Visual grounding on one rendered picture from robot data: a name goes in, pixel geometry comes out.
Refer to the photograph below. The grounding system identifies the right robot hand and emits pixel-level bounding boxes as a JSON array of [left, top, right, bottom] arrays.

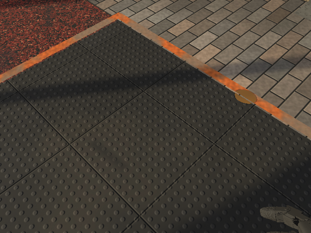
[[259, 205, 311, 233]]

